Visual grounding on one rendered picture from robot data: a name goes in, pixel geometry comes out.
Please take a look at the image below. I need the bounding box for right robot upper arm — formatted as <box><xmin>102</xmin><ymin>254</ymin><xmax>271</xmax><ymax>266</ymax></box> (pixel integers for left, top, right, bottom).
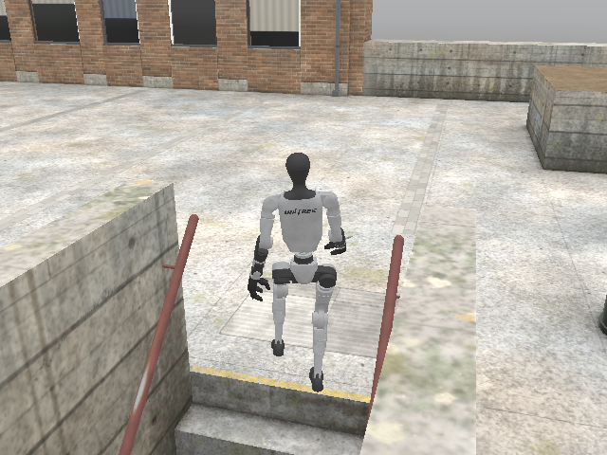
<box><xmin>320</xmin><ymin>191</ymin><xmax>342</xmax><ymax>243</ymax></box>

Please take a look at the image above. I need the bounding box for robot right forearm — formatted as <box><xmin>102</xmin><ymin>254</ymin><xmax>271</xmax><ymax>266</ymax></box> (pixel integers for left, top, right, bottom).
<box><xmin>334</xmin><ymin>228</ymin><xmax>346</xmax><ymax>249</ymax></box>

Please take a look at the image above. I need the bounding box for robot left thigh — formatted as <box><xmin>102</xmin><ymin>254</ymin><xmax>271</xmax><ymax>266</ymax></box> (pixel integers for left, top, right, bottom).
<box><xmin>272</xmin><ymin>262</ymin><xmax>291</xmax><ymax>299</ymax></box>

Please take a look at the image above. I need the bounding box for left robot hand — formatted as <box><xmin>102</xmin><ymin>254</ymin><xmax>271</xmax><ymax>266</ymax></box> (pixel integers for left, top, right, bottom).
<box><xmin>248</xmin><ymin>276</ymin><xmax>270</xmax><ymax>301</ymax></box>

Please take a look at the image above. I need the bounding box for left robot upper arm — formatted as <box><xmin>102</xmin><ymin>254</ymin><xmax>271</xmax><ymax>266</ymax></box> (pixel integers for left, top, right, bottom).
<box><xmin>259</xmin><ymin>194</ymin><xmax>280</xmax><ymax>249</ymax></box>

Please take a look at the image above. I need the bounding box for right robot hand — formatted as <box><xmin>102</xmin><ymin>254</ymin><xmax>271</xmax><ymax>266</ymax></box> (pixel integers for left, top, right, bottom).
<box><xmin>324</xmin><ymin>242</ymin><xmax>346</xmax><ymax>255</ymax></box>

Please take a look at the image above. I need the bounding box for humanoid robot torso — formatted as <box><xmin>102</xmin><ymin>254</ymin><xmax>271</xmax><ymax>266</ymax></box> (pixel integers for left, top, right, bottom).
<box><xmin>278</xmin><ymin>189</ymin><xmax>323</xmax><ymax>284</ymax></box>

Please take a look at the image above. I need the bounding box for robot left forearm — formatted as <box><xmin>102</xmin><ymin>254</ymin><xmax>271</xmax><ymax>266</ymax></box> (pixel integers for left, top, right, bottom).
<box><xmin>249</xmin><ymin>235</ymin><xmax>268</xmax><ymax>280</ymax></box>

